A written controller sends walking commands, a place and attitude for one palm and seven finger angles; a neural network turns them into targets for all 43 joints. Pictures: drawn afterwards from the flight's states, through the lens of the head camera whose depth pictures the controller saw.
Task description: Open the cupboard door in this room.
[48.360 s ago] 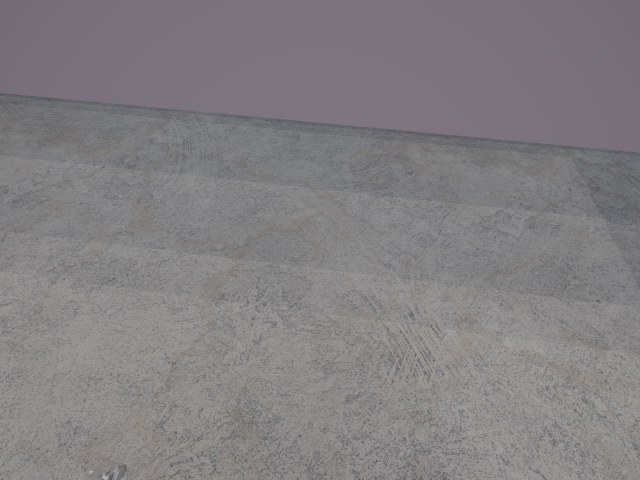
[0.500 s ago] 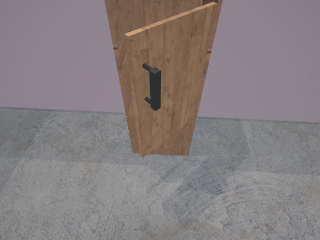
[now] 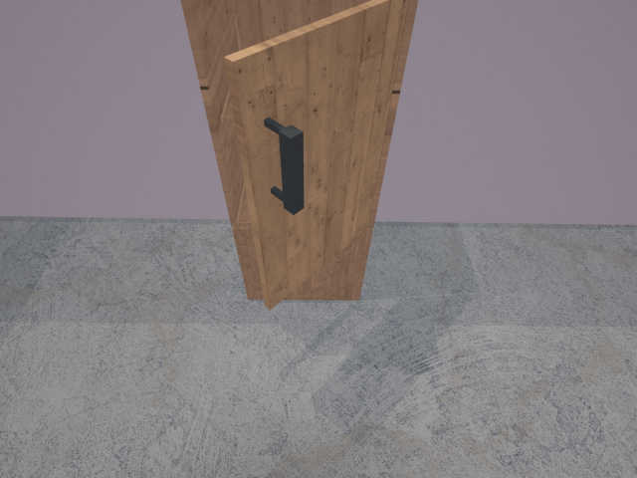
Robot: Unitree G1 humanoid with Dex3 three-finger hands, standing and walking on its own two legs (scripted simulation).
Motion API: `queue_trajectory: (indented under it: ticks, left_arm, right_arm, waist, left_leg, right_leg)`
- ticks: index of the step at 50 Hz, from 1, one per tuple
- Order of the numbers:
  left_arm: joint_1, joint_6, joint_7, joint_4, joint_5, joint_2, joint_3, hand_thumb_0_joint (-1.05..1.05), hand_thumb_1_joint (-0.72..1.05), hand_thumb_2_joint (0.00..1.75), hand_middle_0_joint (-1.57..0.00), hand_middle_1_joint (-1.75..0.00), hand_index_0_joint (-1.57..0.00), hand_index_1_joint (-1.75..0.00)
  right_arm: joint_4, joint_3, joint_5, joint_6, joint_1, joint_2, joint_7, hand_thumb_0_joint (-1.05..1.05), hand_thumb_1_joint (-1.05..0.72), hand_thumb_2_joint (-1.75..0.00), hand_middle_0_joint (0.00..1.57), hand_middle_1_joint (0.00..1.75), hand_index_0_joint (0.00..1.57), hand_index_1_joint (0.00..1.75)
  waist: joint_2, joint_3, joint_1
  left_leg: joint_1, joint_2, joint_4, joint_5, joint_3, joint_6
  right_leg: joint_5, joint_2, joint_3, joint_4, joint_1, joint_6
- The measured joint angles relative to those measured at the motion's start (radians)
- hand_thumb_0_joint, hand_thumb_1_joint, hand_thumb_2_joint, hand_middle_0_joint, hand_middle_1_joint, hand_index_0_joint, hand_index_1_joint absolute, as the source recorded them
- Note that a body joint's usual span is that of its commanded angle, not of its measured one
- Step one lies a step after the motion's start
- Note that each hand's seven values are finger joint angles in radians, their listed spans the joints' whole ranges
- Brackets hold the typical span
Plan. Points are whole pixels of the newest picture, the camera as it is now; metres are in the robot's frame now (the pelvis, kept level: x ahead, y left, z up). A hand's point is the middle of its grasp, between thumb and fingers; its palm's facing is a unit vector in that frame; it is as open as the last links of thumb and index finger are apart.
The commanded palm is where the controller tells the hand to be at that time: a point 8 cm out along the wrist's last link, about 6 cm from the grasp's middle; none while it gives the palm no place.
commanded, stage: walk to a spot facing it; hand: left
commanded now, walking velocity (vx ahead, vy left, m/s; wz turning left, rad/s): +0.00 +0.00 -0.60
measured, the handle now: (283, 167) +0.53 +0.09 +0.09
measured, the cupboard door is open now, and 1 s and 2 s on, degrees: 46 46 46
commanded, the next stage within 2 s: none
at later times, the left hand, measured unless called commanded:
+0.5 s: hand out of the picture +0.11 +0.16 -0.15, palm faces -0.23 -0.92 -0.31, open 7.4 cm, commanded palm none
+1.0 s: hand (232, 469) +0.16 +0.14 -0.17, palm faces -0.49 -0.85 -0.18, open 7.4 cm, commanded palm none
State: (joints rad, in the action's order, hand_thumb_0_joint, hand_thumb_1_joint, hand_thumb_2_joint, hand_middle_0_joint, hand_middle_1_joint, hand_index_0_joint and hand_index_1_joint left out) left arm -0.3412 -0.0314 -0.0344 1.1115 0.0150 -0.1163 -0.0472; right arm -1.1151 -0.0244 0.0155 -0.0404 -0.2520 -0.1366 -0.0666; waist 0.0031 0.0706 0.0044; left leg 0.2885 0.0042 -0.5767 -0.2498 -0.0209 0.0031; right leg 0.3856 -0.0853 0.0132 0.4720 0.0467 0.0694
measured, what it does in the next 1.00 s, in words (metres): steps on the spot, turning right: right foot, then left foot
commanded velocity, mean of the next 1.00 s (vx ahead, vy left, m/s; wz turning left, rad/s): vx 0.00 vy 0.00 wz -0.60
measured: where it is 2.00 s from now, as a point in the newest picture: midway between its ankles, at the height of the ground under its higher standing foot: outside the picture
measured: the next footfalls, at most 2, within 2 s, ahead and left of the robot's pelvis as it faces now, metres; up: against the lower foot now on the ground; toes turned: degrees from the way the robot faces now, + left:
right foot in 0.38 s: -0.01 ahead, -0.13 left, +0.00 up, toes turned -15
left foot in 0.80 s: +0.07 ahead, +0.08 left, +0.00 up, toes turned -25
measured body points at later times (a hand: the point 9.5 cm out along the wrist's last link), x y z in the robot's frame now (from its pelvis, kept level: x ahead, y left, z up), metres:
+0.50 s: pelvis -0.03 -0.03 +0.00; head +0.01 -0.07 +0.44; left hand +0.12 +0.20 -0.13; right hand -0.04 -0.29 -0.16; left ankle +0.01 +0.11 -0.67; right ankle -0.05 -0.12 -0.73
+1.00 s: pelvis +0.00 +0.00 +0.01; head +0.06 -0.01 +0.45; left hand +0.19 +0.18 -0.15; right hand -0.06 -0.25 -0.12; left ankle +0.03 +0.10 -0.73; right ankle -0.09 -0.11 -0.66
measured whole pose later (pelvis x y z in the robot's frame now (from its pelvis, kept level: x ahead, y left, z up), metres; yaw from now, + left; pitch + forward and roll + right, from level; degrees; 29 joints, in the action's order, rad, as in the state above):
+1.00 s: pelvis +0.00 +0.00 +0.01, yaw -33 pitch +1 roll -2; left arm -0.18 -0.07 0.03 0.93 0.03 -0.25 -0.09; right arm -0.88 -0.02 0.03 -0.01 -0.20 -0.16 -0.05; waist -0.04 0.11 0.03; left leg 0.22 0.07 -0.51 -0.31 0.12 -0.01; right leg 0.44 0.01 -0.02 1.06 0.49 -0.06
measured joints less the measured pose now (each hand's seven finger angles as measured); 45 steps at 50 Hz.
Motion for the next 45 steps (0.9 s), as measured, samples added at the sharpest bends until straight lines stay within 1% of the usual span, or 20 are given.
queue_trajectory:
  ticks: [4,6,8,10,12,15,17,19,20,22,24,27,30,34,37,39,40,42,43,45]
  left_arm:
    - [0.008,-0.015,0.008,-0.011,0.003,-0.022,-0.015,0.0,0.9,0.9,-0.2,-0.3,-0.2,-0.3]
    - [0.023,-0.022,0.012,-0.023,0.002,-0.035,-0.021,0.0,0.9,0.9,-0.2,-0.3,-0.2,-0.3]
    - [0.047,-0.028,0.019,-0.042,0.002,-0.048,-0.028,0.01,0.9,0.9,-0.2,-0.3,-0.2,-0.3]
    - [0.075,-0.032,0.029,-0.063,0.006,-0.062,-0.036,0.01,0.91,0.9,-0.2,-0.3,-0.2,-0.3]
    - [0.104,-0.033,0.038,-0.087,0.008,-0.076,-0.043,0.01,0.91,0.9,-0.2,-0.3,-0.2,-0.3]
    - [0.143,-0.03,0.048,-0.125,0.009,-0.09,-0.047,0.01,0.91,0.9,-0.19,-0.3,-0.2,-0.3]
    - [0.163,-0.023,0.052,-0.149,0.008,-0.096,-0.046,0.01,0.91,0.9,-0.19,-0.3,-0.19,-0.3]
    - [0.167,-0.009,0.054,-0.176,0.01,-0.11,-0.045,0.0,0.91,0.9,-0.19,-0.3,-0.19,-0.3]
    - [0.172,0.0,0.05,-0.181,0.014,-0.113,-0.045,0.0,0.91,0.9,-0.19,-0.3,-0.2,-0.3]
    - [0.182,0.003,0.041,-0.185,0.016,-0.107,-0.037,0.0,0.91,0.9,-0.19,-0.3,-0.2,-0.3]
    - [0.179,0.001,0.033,-0.184,0.016,-0.098,-0.032,0.0,0.91,0.9,-0.19,-0.3,-0.2,-0.3]
    - [0.168,0.002,0.027,-0.179,0.014,-0.087,-0.025,0.0,0.9,0.9,-0.2,-0.3,-0.2,-0.3]
    - [0.153,0.003,0.027,-0.176,0.014,-0.075,-0.019,0.0,0.9,0.9,-0.2,-0.3,-0.2,-0.3]
    - [0.138,0.001,0.027,-0.178,0.017,-0.067,-0.018,0.0,0.9,0.9,-0.2,-0.3,-0.2,-0.3]
    - [0.129,-0.005,0.029,-0.178,0.016,-0.071,-0.022,0.0,0.9,0.9,-0.2,-0.3,-0.2,-0.3]
    - [0.121,-0.012,0.03,-0.178,0.012,-0.077,-0.026,0.01,0.9,0.9,-0.2,-0.3,-0.2,-0.3]
    - [0.115,-0.017,0.032,-0.18,0.008,-0.078,-0.027,0.01,0.9,0.9,-0.2,-0.3,-0.2,-0.3]
    - [0.128,-0.027,0.039,-0.174,0.01,-0.098,-0.034,0.01,0.9,0.9,-0.2,-0.3,-0.2,-0.3]
    - [0.132,-0.03,0.043,-0.171,0.013,-0.107,-0.037,0.01,0.9,0.9,-0.2,-0.3,-0.2,-0.3]
    - [0.141,-0.034,0.053,-0.17,0.015,-0.12,-0.044,0.01,0.9,0.9,-0.2,-0.3,-0.2,-0.3]
  right_arm:
    - [0.031,-0.012,0.001,0.0,0.005,-0.007,-0.001,0.0,-0.91,-0.9,0.2,0.3,0.2,0.29]
    - [0.05,-0.015,0.004,0.008,0.008,-0.011,-0.004,0.0,-0.91,-0.9,0.2,0.3,0.2,0.29]
    - [0.072,-0.016,0.008,0.017,0.017,-0.018,-0.005,0.0,-0.91,-0.9,0.2,0.3,0.2,0.29]
    - [0.093,-0.015,0.012,0.024,0.024,-0.025,-0.001,0.0,-0.91,-0.9,0.2,0.3,0.2,0.29]
    - [0.105,-0.015,0.016,0.025,0.027,-0.033,0.003,0.0,-0.91,-0.9,0.2,0.3,0.2,0.29]
    - [0.116,-0.018,0.019,0.022,0.031,-0.048,0.011,0.0,-0.9,-0.9,0.2,0.3,0.2,0.29]
    - [0.124,-0.022,0.019,0.016,0.032,-0.059,0.018,0.0,-0.9,-0.9,0.2,0.3,0.2,0.3]
    - [0.135,-0.028,0.014,0.008,0.026,-0.067,0.026,0.0,-0.9,-0.9,0.2,0.3,0.2,0.3]
    - [0.138,-0.033,0.01,0.0,0.032,-0.072,0.03,0.0,-0.9,-0.9,0.2,0.3,0.2,0.3]
    - [0.138,-0.043,0.007,-0.02,0.05,-0.088,0.038,0.0,-0.9,-0.9,0.2,0.3,0.2,0.3]
    - [0.142,-0.05,0.006,-0.03,0.07,-0.1,0.04,0.0,-0.91,-0.9,0.2,0.3,0.2,0.29]
    - [0.163,-0.054,0.003,-0.024,0.095,-0.105,0.039,0.01,-0.91,-0.9,0.2,0.3,0.2,0.29]
    - [0.184,-0.053,-0.002,-0.019,0.114,-0.102,0.034,0.01,-0.91,-0.9,0.2,0.29,0.2,0.29]
    - [0.203,-0.048,-0.008,-0.015,0.139,-0.088,0.029,0.0,-0.91,-0.9,0.2,0.29,0.19,0.29]
    - [0.218,-0.039,-0.013,-0.005,0.15,-0.072,0.026,0.0,-0.91,-0.9,0.2,0.29,0.19,0.29]
    - [0.23,-0.03,-0.015,0.009,0.147,-0.064,0.024,0.0,-0.91,-0.9,0.2,0.29,0.2,0.29]
    - [0.239,-0.025,-0.012,0.021,0.139,-0.066,0.023,0.0,-0.91,-0.9,0.2,0.3,0.2,0.29]
    - [0.24,-0.012,-0.001,0.03,0.133,-0.047,0.019,0.0,-0.91,-0.9,0.2,0.3,0.2,0.29]
    - [0.241,-0.005,0.003,0.031,0.124,-0.039,0.018,0.0,-0.91,-0.9,0.2,0.3,0.2,0.29]
    - [0.244,0.005,0.008,0.03,0.102,-0.028,0.017,0.0,-0.91,-0.9,0.2,0.3,0.2,0.29]
  waist:
    - [-0.015,0.008,-0.004]
    - [-0.024,0.008,0.001]
    - [-0.021,0.016,0.011]
    - [-0.014,0.024,0.008]
    - [-0.003,0.027,0.005]
    - [0.018,0.027,0.0]
    - [0.035,0.025,-0.003]
    - [0.034,0.015,-0.002]
    - [0.036,0.017,-0.001]
    - [0.047,0.027,-0.005]
    - [0.046,0.032,-0.004]
    - [0.031,0.036,-0.007]
    - [0.016,0.035,-0.006]
    - [-0.006,0.034,0.007]
    - [-0.026,0.031,0.017]
    - [-0.033,0.023,0.017]
    - [-0.025,0.012,0.015]
    - [-0.055,0.025,0.024]
    - [-0.063,0.028,0.028]
    - [-0.065,0.031,0.03]
  left_leg:
    - [0.012,0.011,-0.039,-0.03,0.039,-0.008]
    - [0.017,0.014,-0.035,-0.03,0.068,-0.015]
    - [0.018,0.027,-0.019,-0.022,0.105,-0.023]
    - [0.013,0.04,0.009,-0.004,0.131,-0.023]
    - [0.006,0.053,0.039,0.017,0.148,-0.016]
    - [0.004,0.077,0.059,0.033,0.168,-0.002]
    - [0.013,0.098,0.043,0.028,0.177,0.011]
    - [0.041,0.115,-0.018,-0.001,0.189,0.027]
    - [0.07,0.118,-0.09,-0.078,0.178,0.035]
    - [0.136,0.095,-0.281,-0.193,0.109,0.035]
    - [0.183,0.069,-0.425,-0.195,0.069,0.037]
    - [0.2,0.046,-0.487,-0.17,0.052,0.047]
    - [0.182,0.032,-0.454,-0.173,0.041,0.054]
    - [0.139,0.014,-0.358,-0.198,0.027,0.052]
    - [0.088,0.001,-0.23,-0.186,0.02,0.045]
    - [0.027,0.001,-0.069,-0.112,0.018,0.035]
    - [0.006,0.016,-0.005,-0.057,0.011,0.011]
    - [0.01,0.014,-0.034,-0.071,0.043,-0.017]
    - [0.002,0.019,-0.032,-0.082,0.059,-0.022]
    - [-0.021,0.032,-0.003,-0.083,0.082,-0.023]
  right_leg:
    - [0.024,-0.003,0.038,0.058,0.032,-0.006]
    - [0.026,0.003,0.053,0.106,0.072,-0.016]
    - [0.104,0.014,0.032,0.264,0.159,-0.031]
    - [0.146,0.033,0.004,0.408,0.24,-0.043]
    - [0.14,0.058,-0.018,0.457,0.288,-0.053]
    - [0.12,0.09,-0.04,0.403,0.307,-0.06]
    - [0.082,0.101,-0.049,0.313,0.288,-0.062]
    - [-0.021,0.111,-0.047,0.161,0.242,-0.057]
    - [-0.058,0.105,-0.043,0.162,0.252,-0.052]
    - [-0.047,0.089,-0.039,0.187,0.26,-0.039]
    - [-0.05,0.075,-0.021,0.163,0.249,-0.031]
    - [-0.082,0.059,0.012,0.109,0.228,-0.026]
    - [-0.104,0.044,0.042,0.073,0.215,-0.024]
    - [-0.116,0.023,0.079,0.056,0.216,-0.028]
    - [-0.116,0.009,0.105,0.063,0.229,-0.038]
    - [-0.105,-0.005,0.121,0.09,0.251,-0.05]
    - [-0.087,-0.019,0.118,0.123,0.273,-0.055]
    - [0.064,-0.003,0.09,0.299,0.334,-0.075]
    - [0.101,0.006,0.07,0.402,0.368,-0.085]
    - [0.104,0.03,0.028,0.565,0.421,-0.105]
